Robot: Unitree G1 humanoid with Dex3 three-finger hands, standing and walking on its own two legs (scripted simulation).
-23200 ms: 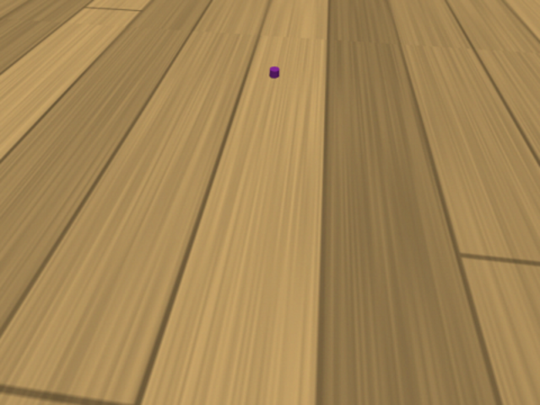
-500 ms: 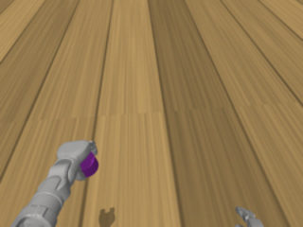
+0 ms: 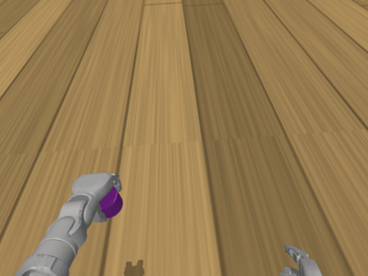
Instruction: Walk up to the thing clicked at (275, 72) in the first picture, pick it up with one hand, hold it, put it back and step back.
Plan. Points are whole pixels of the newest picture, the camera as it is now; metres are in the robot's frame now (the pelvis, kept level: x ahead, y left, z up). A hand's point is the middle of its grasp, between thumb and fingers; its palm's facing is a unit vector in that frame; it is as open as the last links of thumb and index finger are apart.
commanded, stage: hold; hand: left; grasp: from above
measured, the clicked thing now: (106, 201) +0.31 +0.22 -0.07
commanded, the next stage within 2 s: crouch in 0.94 s
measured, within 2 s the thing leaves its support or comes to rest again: neither
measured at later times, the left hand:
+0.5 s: hand (98, 206) +0.28 +0.22 -0.03, palm faces -0.45 -0.06 -0.89, open 9.5 cm
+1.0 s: hand (97, 203) +0.29 +0.22 -0.03, palm faces -0.44 -0.06 -0.90, open 9.5 cm
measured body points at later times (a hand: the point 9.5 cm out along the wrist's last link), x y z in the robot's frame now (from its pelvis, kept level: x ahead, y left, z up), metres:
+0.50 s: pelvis -0.01 +0.00 +0.00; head +0.00 -0.03 +0.45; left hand +0.30 +0.22 +0.02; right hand +0.14 -0.25 -0.11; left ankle +0.01 +0.12 -0.73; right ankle +0.01 -0.13 -0.73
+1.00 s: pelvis +0.00 +0.00 +0.01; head +0.01 -0.02 +0.46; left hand +0.31 +0.22 +0.02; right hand +0.14 -0.25 -0.11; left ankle +0.01 +0.12 -0.73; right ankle +0.01 -0.13 -0.73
